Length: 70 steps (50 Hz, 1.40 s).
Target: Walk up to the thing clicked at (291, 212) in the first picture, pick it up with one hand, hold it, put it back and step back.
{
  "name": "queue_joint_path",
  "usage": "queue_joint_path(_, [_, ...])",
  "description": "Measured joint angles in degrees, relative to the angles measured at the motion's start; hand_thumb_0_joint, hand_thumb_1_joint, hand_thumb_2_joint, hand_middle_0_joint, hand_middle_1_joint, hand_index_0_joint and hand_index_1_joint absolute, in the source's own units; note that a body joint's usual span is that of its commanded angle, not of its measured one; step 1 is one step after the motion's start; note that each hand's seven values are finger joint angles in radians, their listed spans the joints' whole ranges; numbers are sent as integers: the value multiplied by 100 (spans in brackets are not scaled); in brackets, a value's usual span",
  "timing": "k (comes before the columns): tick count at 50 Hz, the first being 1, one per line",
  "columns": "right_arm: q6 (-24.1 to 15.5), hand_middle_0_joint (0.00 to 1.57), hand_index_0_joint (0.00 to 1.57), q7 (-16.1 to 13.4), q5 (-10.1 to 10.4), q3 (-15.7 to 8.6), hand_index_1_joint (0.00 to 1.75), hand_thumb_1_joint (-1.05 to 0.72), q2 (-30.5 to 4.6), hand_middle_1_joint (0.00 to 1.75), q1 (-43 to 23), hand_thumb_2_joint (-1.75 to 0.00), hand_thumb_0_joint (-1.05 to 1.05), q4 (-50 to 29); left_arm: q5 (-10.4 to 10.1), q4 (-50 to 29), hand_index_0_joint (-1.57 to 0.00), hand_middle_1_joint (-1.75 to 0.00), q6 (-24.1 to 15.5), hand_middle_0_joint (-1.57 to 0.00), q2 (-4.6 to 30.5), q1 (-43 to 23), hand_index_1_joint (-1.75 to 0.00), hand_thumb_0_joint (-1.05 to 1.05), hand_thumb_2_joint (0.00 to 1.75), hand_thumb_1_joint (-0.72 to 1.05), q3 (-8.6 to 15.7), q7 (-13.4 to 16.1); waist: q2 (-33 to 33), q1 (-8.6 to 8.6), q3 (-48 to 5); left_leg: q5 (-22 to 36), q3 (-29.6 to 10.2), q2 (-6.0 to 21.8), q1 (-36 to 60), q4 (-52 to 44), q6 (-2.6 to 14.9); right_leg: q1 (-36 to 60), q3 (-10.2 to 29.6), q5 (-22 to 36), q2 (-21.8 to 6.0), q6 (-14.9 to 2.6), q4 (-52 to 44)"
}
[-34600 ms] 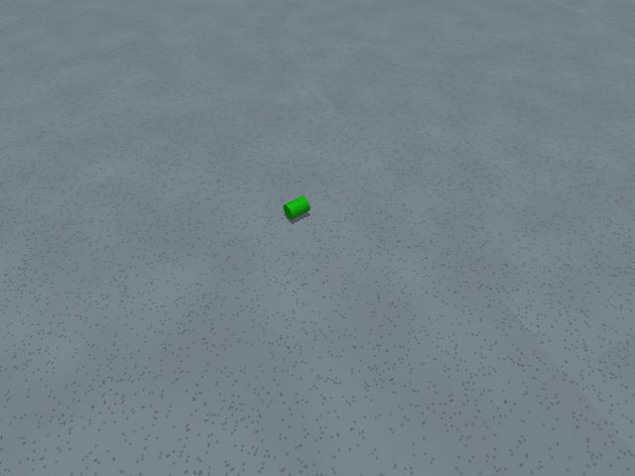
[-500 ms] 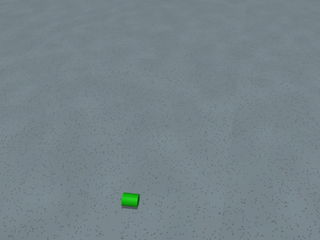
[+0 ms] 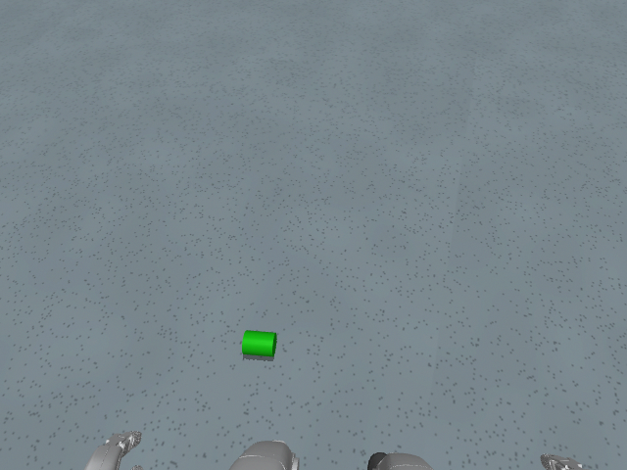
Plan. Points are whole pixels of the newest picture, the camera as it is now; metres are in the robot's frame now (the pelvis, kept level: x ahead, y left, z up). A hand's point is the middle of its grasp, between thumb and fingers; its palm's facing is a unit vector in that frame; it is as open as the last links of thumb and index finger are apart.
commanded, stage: step back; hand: left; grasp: from above
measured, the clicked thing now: (259, 343) +0.48 +0.22 -0.73
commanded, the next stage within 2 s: none
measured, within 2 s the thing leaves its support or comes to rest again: neither
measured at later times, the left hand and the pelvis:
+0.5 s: hand out of the picture +0.02 +0.32 -0.17, palm faces -0.09 -0.92 -0.37, open 7.4 cm; pelvis -0.09 +0.06 -0.01, yaw -4 degrees
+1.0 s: hand out of the picture -0.10 +0.30 -0.16, palm faces -0.03 -0.93 -0.36, open 7.4 cm; pelvis -0.24 +0.05 -0.02, yaw +0 degrees
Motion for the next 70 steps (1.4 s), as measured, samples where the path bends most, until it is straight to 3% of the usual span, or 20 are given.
queue_joint_path(3, [20, 20, 20, 12, 21, -49, 30, -91, -70, 30, 156, -90, 1, -162, 54, -207, -21, -30, 100, -20, 118, -110, -30, 1, 90, 90, 17, 32, -64, -65, 29, 70, 54, -9, 0, -18, 29, -315, 0, -61, -99, 118, 313])
queue_joint_path(5, [-4, 20, 20, 0, -29, -70, 30, -91, -98, 30, 297, -90, 0, -204, 26, -374, -21, -30, 170, -20, 206, -202, -30, 1, 90, 90, 10, 45, -87, -122, 21, 626, 81, 85, 282, -829, 6, -562, -33, -185, -144, 229, 667])
queue_joint_path(7, [-28, 20, 20, -41, -140, -101, 30, -91, 48, 30, 318, -90, 0, -156, -49, -493, -21, -30, 247, -20, 333, -377, -30, 1, 90, 90, 44, 71, -380, -55, 206, 569, 232, -82, 349, -912, 70, -786, 323, -672, -181, 63, 1186])
queue_joint_path(10, [-37, 20, 20, -27, -198, -31, 30, -91, 224, 30, 426, -90, 1, -207, -70, -581, -21, -30, 316, -20, 349, -428, -30, 1, 90, 90, 56, 149, -398, -118, 282, 739, 194, -18, 306, -1007, 151, -1065, 907, -1894, 510, -97, 2393])
queue_joint_path(12, [-35, 21, 21, -65, -223, 1, 30, -91, 304, 30, 499, -90, 1, -246, -103, -583, -20, -30, 347, -20, 325, -398, -30, 1, 90, 90, 25, 153, -373, -162, 228, 962, 163, 10, 326, -1296, 175, -1185, 1059, -1908, 833, -138, 3081])
queue_joint_path(15, [-33, 21, 21, -149, -197, 11, 30, -91, 351, 30, 487, -90, 1, -329, -117, -668, -20, -30, 330, -20, 274, -205, -30, 1, 90, 90, -6, 120, -371, -95, 174, 1195, 310, 3, 368, -1608, 216, -1169, 1058, -1587, 947, -113, 3549])
queue_joint_path(22, [-99, 21, 21, -222, -136, -16, 30, -91, 390, 30, 241, -90, 1, -713, -57, -643, -21, -30, 350, -20, 192, 240, -30, 1, 90, 90, 11, 73, -303, -44, 201, 1290, 686, -48, 274, -1482, 332, -435, 845, -1685, 692, 79, 2570])
queue_joint_path(27, [-97, 21, 21, -164, -152, -5, 30, -91, 319, 30, 58, -90, 1, -846, 6, -658, -21, -30, 314, -20, 155, 374, -30, 1, 90, 90, 51, -7, -126, 12, 203, 1374, 858, 37, -10, -1236, 316, -60, 533, -1637, 525, -30, 1761])
queue_joint_path(30, [-66, 21, 21, -130, -134, -9, 30, -91, 230, 30, -20, -90, 1, -828, 38, -687, -21, -30, 242, -20, 126, 506, -30, 1, 90, 90, 83, -59, 32, 67, 126, 1449, 907, 154, -220, -1093, 237, 209, 396, -1151, 495, -171, 1089])
queue_joint_path(32, [-22, 21, 21, -124, -91, -32, 30, -91, 147, 30, -40, -90, 1, -761, 72, -694, -21, -30, 203, -20, 38, 602, -30, 1, 90, 90, 86, -79, 295, 19, 107, 1410, 707, 289, -307, -998, 138, 261, 237, -971, 658, -234, 917])
queue_joint_path(35, [38, 21, 21, -127, -67, -37, 30, -91, 191, 30, 71, -90, 1, -671, 110, -811, -21, -30, 213, -20, 83, 777, -30, 1, 90, 90, 83, -109, 60, 158, -16, 95, 247, -169, -631, 154, -95, 153, 316, -845, 494, -329, 876])
queue_joint_path(40, [-9, 21, 21, -133, -15, -5, 30, -91, 29, 30, 367, -90, 1, -687, 109, -986, -21, -30, 246, -20, 6, 762, -30, 1, 90, 90, 85, -44, -70, 210, -147, -13, -436, -563, -699, 1621, -207, -34, 300, -362, 344, -306, 426])
queue_joint_path(47, [-28, 20, 20, -235, -38, -20, 30, -91, -115, 30, 581, -90, 1, -720, 117, -1506, -21, -30, 212, -20, -20, 391, -30, 1, 90, 90, 19, -23, -26, 79, 56, -241, -188, -106, 196, 115, -285, -555, -66, -85, 285, -265, 616])
queue_joint_path(49, [-64, 20, 20, -218, -68, -25, 30, -91, -69, 30, 598, -90, 1, -738, 88, -1595, -21, -30, 246, -20, 33, 292, -30, 1, 90, 90, -2, -35, -83, 29, 117, 198, -39, 10, 530, -772, -213, -738, -164, -78, 239, -220, 835])
queue_joint_path(51, [-91, 20, 20, -201, -127, -33, 30, -91, 119, 30, 529, -90, 1, -699, 53, -1577, -21, -30, 313, -20, 155, 188, -30, 1, 90, 90, 14, -45, -436, 77, 274, 632, 143, -166, 661, -1067, -72, -847, -10, -55, 60, -164, 1051])
queue_joint_path(53, [-93, 20, 20, -127, -199, 16, 30, -91, 220, 30, 566, -90, 1, -738, 42, -1467, -21, -30, 386, -20, 154, 239, -30, 1, 90, 90, 43, -34, -490, 88, 214, 682, 209, -115, 587, -1034, -9, -1039, 302, -1025, 305, -123, 1585])
queue_joint_path(55, [-108, 21, 21, -106, -230, 44, 30, -91, 246, 30, 617, -90, 1, -761, 58, -1335, -21, -30, 449, -20, 118, 307, -30, 1, 90, 90, 50, -34, -293, -62, 113, 798, 32, 74, 482, -1065, 19, -1242, 542, -1694, 717, -91, 2743])
queue_joint_path(60, [-127, 21, 21, -146, -240, 80, 30, -91, 323, 30, 566, -90, 1, -835, -9, -1293, -21, -30, 404, -20, 254, 579, -30, 1, 90, 90, 172, -62, -282, 79, -117, 1299, 81, 296, 253, -1521, -51, -1243, 1076, -1578, 1031, -17, 4345])
queue_joint_path(65, [-184, 21, 21, -177, -188, 50, 30, -90, 272, 30, 259, -90, 1, -1120, 9, -1197, -21, -30, 370, -20, 419, 765, -30, 1, 90, 90, 241, -12, -310, 212, 25, 1510, 258, 448, -124, -1370, -97, -536, 984, -1774, 660, 207, 3301])
queue_joint_path(70, [-88, 21, 21, -146, -175, 9, 30, -90, 22, 30, -78, -90, 1, -1319, 20, -965, -20, -30, 261, -20, 342, 784, -30, 1, 90, 90, 186, -48, -29, 224, 174, 1576, 305, 697, -652, -813, -280, 277, 510, -1329, 383, 110, 1048])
